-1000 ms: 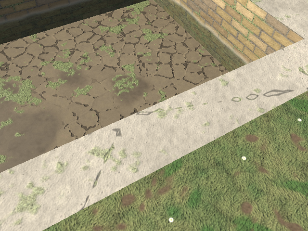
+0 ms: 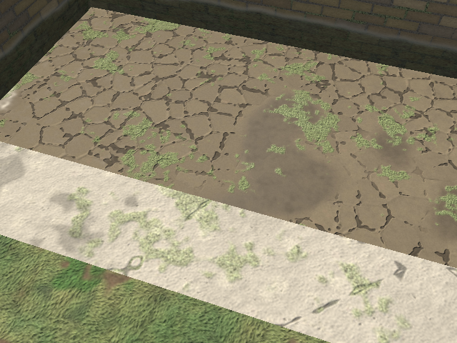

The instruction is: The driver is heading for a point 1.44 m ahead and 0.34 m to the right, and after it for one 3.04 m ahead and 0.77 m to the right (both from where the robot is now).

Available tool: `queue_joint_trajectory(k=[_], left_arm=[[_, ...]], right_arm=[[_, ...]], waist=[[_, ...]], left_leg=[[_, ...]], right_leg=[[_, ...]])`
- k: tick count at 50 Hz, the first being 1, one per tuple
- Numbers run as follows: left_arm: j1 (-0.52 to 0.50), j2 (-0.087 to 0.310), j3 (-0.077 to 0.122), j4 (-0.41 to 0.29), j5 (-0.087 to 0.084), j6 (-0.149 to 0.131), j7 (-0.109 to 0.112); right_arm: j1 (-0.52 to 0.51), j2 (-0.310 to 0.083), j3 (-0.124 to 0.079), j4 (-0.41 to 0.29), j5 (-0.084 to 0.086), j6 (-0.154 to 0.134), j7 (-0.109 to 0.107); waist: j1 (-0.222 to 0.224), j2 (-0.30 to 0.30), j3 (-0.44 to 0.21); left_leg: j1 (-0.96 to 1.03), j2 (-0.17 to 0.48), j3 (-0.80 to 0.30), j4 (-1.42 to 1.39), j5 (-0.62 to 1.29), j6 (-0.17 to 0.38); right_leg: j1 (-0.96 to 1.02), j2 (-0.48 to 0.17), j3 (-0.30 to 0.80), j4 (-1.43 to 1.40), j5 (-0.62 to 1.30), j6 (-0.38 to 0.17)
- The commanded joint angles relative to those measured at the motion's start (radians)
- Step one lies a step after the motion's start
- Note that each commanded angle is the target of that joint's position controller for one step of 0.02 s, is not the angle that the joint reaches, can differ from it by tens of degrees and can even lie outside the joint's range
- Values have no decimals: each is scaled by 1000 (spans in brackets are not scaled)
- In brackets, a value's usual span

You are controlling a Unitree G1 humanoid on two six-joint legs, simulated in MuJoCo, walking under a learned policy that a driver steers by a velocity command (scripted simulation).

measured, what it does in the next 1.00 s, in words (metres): walks ahead: right foot, then left foot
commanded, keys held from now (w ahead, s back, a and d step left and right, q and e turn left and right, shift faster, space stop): w+e+shift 0.48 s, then w+q+shift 0.52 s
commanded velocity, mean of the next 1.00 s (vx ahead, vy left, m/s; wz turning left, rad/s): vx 0.83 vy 0.00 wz -0.19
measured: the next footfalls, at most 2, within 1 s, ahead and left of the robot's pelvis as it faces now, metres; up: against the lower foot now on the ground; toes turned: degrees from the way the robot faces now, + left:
right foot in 0.48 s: +0.34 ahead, -0.23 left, +0.00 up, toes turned -28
left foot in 0.96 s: +0.67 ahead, -0.22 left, +0.00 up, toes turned +0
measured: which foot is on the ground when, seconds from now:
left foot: down 0.00-0.46, up 0.48-0.94, down 0.96-1.00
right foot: down 0.00-0.00, up 0.02-0.46, down 0.48-0.94, up 0.96-1.00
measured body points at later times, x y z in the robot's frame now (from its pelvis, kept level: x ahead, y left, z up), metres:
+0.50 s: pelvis +0.22 -0.10 -0.05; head +0.24 -0.11 +0.40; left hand +0.49 +0.08 -0.13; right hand +0.12 -0.37 -0.18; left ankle +0.00 +0.14 -0.70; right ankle +0.31 -0.21 -0.74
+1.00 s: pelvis +0.51 -0.25 -0.05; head +0.53 -0.25 +0.40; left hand +0.74 -0.04 -0.15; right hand +0.51 -0.51 -0.16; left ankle +0.62 -0.22 -0.74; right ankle +0.35 -0.28 -0.60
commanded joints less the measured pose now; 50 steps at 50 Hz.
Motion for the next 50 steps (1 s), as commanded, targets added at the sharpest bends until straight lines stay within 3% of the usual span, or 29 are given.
queue_joint_trajectory(k=[1,2,3,5,9,13,18,19,21,23,24,25,26,27,28,29,31,32,35,37,40,43,44,45,46,47,48,49,50], left_arm=[[-120,16,-8,-120,-6,-48,-21],[-210,98,14,-161,-36,-63,-5],[-185,134,33,-157,-42,-67,1],[-74,140,48,-105,-14,-64,3],[-47,88,44,-99,-12,-50,-4],[-104,52,27,-146,-5,-43,-17],[-184,31,3,-187,-11,-48,-56],[-187,35,1,-194,-14,-49,-62],[-149,68,12,-205,-21,-46,-58],[110,174,62,-165,-31,-34,-34],[328,266,111,-110,-29,-17,-18],[347,321,107,-71,-32,-4,4],[289,315,77,-134,3,-34,-3],[283,204,57,-134,6,-53,-18],[282,192,57,-108,9,-68,-19],[213,168,48,-115,18,-78,-18],[108,50,10,-153,68,-95,-17],[101,18,1,-149,69,-106,-19],[89,51,2,-130,47,-129,-8],[94,80,7,-117,55,-141,15],[89,71,1,-101,51,-144,43],[118,102,4,-68,40,-137,71],[59,125,10,-84,65,-118,83],[-35,147,17,-112,66,-94,98],[-172,172,23,-162,58,-78,111],[-335,222,37,-198,21,-76,103],[-403,83,6,-227,-22,-81,72],[-188,-35,-10,-288,3,-87,71],[-93,-31,-26,-343,35,-96,48]], right_arm=[[336,-262,-87,31,-11,-15,-12],[331,-295,-102,43,-34,-47,-5],[239,-210,-75,31,-34,-83,-8],[130,-117,-49,25,-8,-126,-12],[145,-93,-49,51,-23,-152,-16],[190,-116,-59,93,-28,-148,-14],[211,-153,-68,139,-12,-135,1],[198,-161,-70,143,-10,-127,4],[177,-217,-83,142,6,-112,6],[136,-288,-95,133,20,-90,3],[119,-271,-83,120,23,-100,-2],[201,-67,-24,127,-33,-120,-6],[293,-18,7,53,10,-168,-9],[145,-156,-21,53,51,-185,-16],[124,-140,-20,44,79,-185,-22],[105,-105,-8,59,62,-176,-36],[154,-69,-5,76,62,-127,-26],[180,-49,-5,74,66,-99,-23],[174,-14,5,49,33,-55,-11],[106,-19,5,25,9,-58,-5],[61,16,15,13,-5,-67,14],[18,13,6,-16,5,-81,57],[142,-13,-15,3,9,-75,64],[322,-56,-34,42,-8,-62,60],[508,-105,-57,73,-23,-45,47],[748,-143,-79,97,-21,-39,36],[756,-31,-35,156,-33,-50,41],[465,15,14,77,-41,-69,51],[298,23,21,-23,-40,-77,57]], waist=[[-183,204,-138],[-220,221,-34],[-166,213,41],[-96,215,44],[-83,123,50],[-94,73,109],[-114,34,170],[-104,30,175],[-59,84,115],[98,149,-43],[214,93,-163],[97,-235,-143],[-9,-366,-427],[75,-99,-357],[48,-58,-213],[13,47,-128],[-47,-22,-63],[-65,-29,-53],[-101,-66,5],[-79,-77,23],[-50,-73,19],[-36,-68,30],[-111,-104,-19],[-185,-153,-69],[-284,-161,-111],[-460,-73,-143],[-440,326,-30],[-119,525,59],[-18,348,-102]], left_leg=[[512,330,-385,-232,-448,184],[336,409,-555,-341,-600,277],[299,374,-499,-363,-552,249],[298,303,-301,-370,-344,170],[249,262,-42,-398,-70,138],[227,266,107,-412,33,145],[283,274,259,-417,174,136],[295,268,292,-396,287,130],[329,270,327,-263,859,126],[281,261,334,105,1318,117],[64,217,320,422,1188,79],[-263,67,263,847,-63,25],[-432,-91,-25,1134,-292,4],[-464,-22,-110,1096,-190,37],[-502,7,-91,1041,-144,60],[-479,67,-97,1003,-101,69],[-414,91,-131,981,41,86],[-410,87,-142,971,76,92],[-446,81,-122,792,187,67],[-456,58,-77,636,359,57],[-473,34,-3,455,516,77],[-445,4,84,339,486,111],[-257,-56,180,433,402,110],[-110,-108,232,510,276,101],[54,-139,252,579,141,124],[241,-45,121,481,183,221],[250,-34,27,100,545,273],[100,-74,-275,136,743,309],[61,61,-535,49,570,403]], right_leg=[[-551,56,6,277,-326,-7],[-650,2,103,483,-310,-21],[-690,-18,162,578,-207,-36],[-696,-38,173,630,-41,-22],[-680,-56,143,715,166,28],[-702,-72,106,620,263,32],[-623,-94,6,410,282,-50],[-580,-81,-27,365,245,-75],[-415,1,-125,332,137,-122],[-50,115,-180,345,14,-179],[352,148,-109,252,87,-219],[535,-28,250,179,55,-262],[674,-257,878,-117,-209,-462],[578,-277,821,-228,-184,-361],[440,-283,722,-223,-200,-330],[277,-262,614,-192,-140,-289],[48,-187,371,-107,17,-242],[-7,-172,298,-92,119,-219],[-104,-131,117,-114,318,-137],[-96,-105,25,-118,455,-82],[-5,-107,-65,-67,681,-15],[90,-137,-109,-54,772,12],[22,-119,-149,56,1000,16],[-13,-128,-160,202,1284,-2],[-77,-146,-128,384,1480,6],[-201,-102,-82,848,1238,36],[-365,131,-120,1325,82,60],[-503,202,89,1464,-344,63],[-502,171,233,1386,-362,28]])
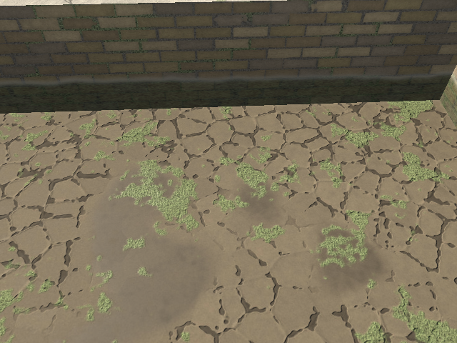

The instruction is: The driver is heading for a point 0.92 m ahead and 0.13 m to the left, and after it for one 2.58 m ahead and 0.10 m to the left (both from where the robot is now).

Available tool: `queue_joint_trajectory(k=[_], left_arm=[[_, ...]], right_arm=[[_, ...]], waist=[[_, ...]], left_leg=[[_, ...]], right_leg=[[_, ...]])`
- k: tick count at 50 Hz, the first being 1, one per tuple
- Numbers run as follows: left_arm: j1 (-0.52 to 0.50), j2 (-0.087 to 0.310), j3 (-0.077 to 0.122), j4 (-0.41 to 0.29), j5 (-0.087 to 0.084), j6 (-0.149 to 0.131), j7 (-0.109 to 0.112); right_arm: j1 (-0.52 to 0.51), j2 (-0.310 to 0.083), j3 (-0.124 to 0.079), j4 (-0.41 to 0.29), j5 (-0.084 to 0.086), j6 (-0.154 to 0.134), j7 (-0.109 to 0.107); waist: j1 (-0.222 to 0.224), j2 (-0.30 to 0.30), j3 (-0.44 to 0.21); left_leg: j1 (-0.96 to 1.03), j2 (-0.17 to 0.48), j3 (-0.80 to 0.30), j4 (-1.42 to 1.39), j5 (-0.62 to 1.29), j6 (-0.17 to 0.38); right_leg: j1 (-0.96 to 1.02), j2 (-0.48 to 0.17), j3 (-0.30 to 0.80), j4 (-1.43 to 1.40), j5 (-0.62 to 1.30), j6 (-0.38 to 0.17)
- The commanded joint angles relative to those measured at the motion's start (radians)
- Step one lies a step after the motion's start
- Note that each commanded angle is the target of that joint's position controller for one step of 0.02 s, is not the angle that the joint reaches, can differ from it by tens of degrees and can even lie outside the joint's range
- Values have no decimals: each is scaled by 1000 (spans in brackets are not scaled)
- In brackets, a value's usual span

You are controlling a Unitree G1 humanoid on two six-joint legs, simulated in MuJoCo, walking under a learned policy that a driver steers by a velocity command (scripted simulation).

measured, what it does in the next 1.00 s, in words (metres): walks ahead: right foot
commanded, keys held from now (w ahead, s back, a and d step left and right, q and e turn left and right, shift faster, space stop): w+q+shift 0.40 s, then w+e+shift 0.60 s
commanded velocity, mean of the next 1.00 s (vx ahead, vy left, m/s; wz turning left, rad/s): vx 1.00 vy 0.00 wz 0.18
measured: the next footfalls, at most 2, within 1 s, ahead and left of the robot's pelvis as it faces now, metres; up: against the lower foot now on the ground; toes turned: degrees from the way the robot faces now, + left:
right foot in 0.18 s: +0.20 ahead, -0.18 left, +0.00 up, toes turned +19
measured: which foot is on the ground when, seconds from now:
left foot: down 0.00-1.00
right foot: up 0.00-0.16, down 0.18-1.00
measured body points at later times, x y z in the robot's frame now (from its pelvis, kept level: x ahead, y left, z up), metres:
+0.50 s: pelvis +0.10 -0.04 +0.04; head +0.09 +0.00 +0.49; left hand +0.20 +0.27 -0.01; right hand +0.47 -0.07 +0.11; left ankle +0.11 +0.04 -0.68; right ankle +0.16 -0.18 -0.68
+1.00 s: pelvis +0.08 -0.07 +0.04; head +0.08 -0.09 +0.49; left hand +0.25 +0.20 +0.02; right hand +0.38 -0.25 +0.03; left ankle +0.11 +0.05 -0.68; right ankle +0.16 -0.19 -0.68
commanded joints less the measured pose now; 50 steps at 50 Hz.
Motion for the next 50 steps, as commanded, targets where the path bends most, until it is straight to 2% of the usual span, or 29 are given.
queue_joint_trajectory(k=[1,2,3,4,5,6,7,8,9,10,11,12,13,15,16,17,19,20,22,26,31,32,33,35,38,43,46,48,50], left_arm=[[-71,16,-18,-284,4,-41,-39],[-67,76,-4,-263,26,-28,-23],[-67,69,-15,-269,83,-5,-4],[-98,38,-41,-309,137,13,3],[-142,18,-57,-338,148,25,4],[-155,8,-72,-343,142,33,4],[-142,16,-79,-327,123,34,-5],[-82,41,-78,-291,102,26,-17],[-86,46,-86,-290,113,16,-30],[-139,68,-89,-305,120,6,-40],[-213,95,-88,-326,147,11,-46],[-217,93,-81,-331,144,21,-40],[-221,85,-83,-343,140,28,-35],[-184,105,-71,-341,89,25,-34],[-218,122,-71,-354,78,11,-41],[-211,134,-64,-339,62,1,-42],[-244,142,-58,-347,61,-4,-47],[-256,130,-68,-361,74,-12,-49],[-299,86,-101,-390,93,-25,-81],[-339,99,-132,-426,89,-32,-110],[-312,115,-142,-441,58,-15,-97],[-305,136,-136,-443,53,-5,-97],[-264,132,-129,-422,42,-6,-84],[-239,131,-127,-409,37,-3,-77],[-209,131,-118,-390,37,2,-76],[-184,149,-95,-379,35,24,-83],[-223,188,-83,-403,46,47,-89],[-251,205,-79,-428,40,59,-91],[-247,204,-76,-437,27,71,-88]], right_arm=[[-63,-101,-2,-115,-20,-13,14],[-195,-170,-14,-168,-6,-28,8],[-275,-156,4,-195,-6,-29,-9],[-284,-143,24,-190,-16,-18,-28],[-273,-137,35,-179,-17,0,-41],[-231,-158,30,-158,-19,24,-51],[-191,-188,25,-136,-31,42,-59],[-225,-177,29,-149,-22,48,-62],[-313,-146,49,-188,-29,55,-64],[-323,-121,60,-215,-23,55,-63],[-245,-109,71,-218,-5,52,-55],[-224,-113,74,-216,6,44,-49],[-247,-124,71,-225,3,33,-33],[-333,-141,68,-255,-15,24,-16],[-393,-124,76,-284,-30,29,-10],[-383,-125,76,-281,-35,32,-10],[-377,-141,75,-290,-28,41,-8],[-447,-161,79,-319,-26,49,-9],[-549,-130,112,-363,-41,68,-18],[-655,-147,137,-411,-44,83,-7],[-687,-157,164,-418,-72,55,15],[-679,-172,163,-415,-80,44,23],[-676,-193,157,-400,-64,36,19],[-689,-189,154,-401,-62,23,15],[-679,-165,146,-393,-57,12,9],[-618,-165,109,-355,-39,11,-1],[-565,-138,100,-340,-55,8,-5],[-523,-126,96,-327,-65,1,-5],[-493,-133,89,-312,-74,-6,-8]], waist=[[171,100,-121],[216,-69,-24],[237,-146,-24],[215,-112,-63],[193,-69,-133],[154,-10,-261],[135,51,-389],[145,52,-470],[165,10,-480],[134,-90,-470],[72,-294,-450],[78,-403,-415],[78,-388,-374],[103,-210,-277],[86,-136,-165],[85,-63,-160],[69,54,-188],[82,128,-207],[80,209,-287],[51,133,-299],[38,91,-224],[38,94,-202],[65,107,-235],[86,116,-202],[101,117,-195],[107,68,-162],[76,-46,-140],[61,-124,-137],[65,-129,-140]], left_leg=[[223,253,-785,-471,299,259],[-37,258,-727,-407,295,224],[-172,200,-611,-334,493,192],[-181,142,-531,-301,734,174],[-94,112,-496,-299,879,157],[74,96,-490,-289,967,130],[250,106,-519,-278,1047,124],[356,124,-538,-234,965,107],[281,117,-506,-225,899,83],[210,64,-460,-198,662,38],[85,5,-393,-165,393,-33],[-25,-7,-346,-118,161,-81],[-63,0,-302,-76,44,-101],[-58,50,-233,-84,58,-95],[-75,72,-220,-86,-2,-106],[-32,93,-202,-101,24,-108],[101,116,-195,-208,419,-87],[129,116,-241,-237,604,-56],[259,146,-317,-310,676,-27],[355,179,-343,-362,462,-90],[278,229,-325,-479,157,-134],[253,235,-326,-503,70,-139],[244,245,-343,-551,-79,-135],[202,258,-333,-584,-177,-133],[199,268,-278,-580,-205,-131],[224,256,-149,-522,-169,-135],[324,209,-29,-378,-40,-145],[390,171,6,-290,39,-147],[422,164,14,-279,60,-138]], right_leg=[[-419,61,254,236,-133,-40],[-347,13,223,99,-137,-36],[-229,1,206,-41,-128,-15],[-169,4,190,-252,-157,-1],[-116,-8,197,-477,-159,14],[-42,-28,218,-662,-66,16],[16,-10,219,-688,58,18],[45,-33,258,-749,140,20],[170,-59,233,-756,435,15],[259,-96,249,-852,715,-19],[348,-183,326,-844,823,-101],[447,-255,373,-855,908,-162],[472,-294,387,-871,969,-195],[413,-312,397,-906,913,-194],[344,-328,388,-917,1007,-184],[312,-326,372,-927,979,-171],[267,-230,230,-916,747,-101],[284,-156,138,-914,649,-48],[246,-118,97,-934,522,23],[183,-146,128,-1004,395,27],[146,-126,198,-1055,212,38],[125,-121,208,-1060,185,37],[151,-122,201,-1034,191,32],[132,-108,199,-1014,189,31],[97,-91,202,-992,163,25],[22,-72,228,-1001,84,-8],[-122,-103,350,-1105,-32,-51],[-204,-123,456,-1180,-105,-79],[-226,-108,489,-1186,-101,-84]])
Keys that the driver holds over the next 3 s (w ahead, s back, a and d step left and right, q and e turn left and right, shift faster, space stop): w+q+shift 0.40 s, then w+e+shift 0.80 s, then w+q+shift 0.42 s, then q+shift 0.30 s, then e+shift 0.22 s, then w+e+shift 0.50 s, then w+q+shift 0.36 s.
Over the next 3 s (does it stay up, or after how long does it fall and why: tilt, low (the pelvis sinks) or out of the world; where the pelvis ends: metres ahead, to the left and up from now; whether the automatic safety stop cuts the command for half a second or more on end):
stays up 0.11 -0.05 0.05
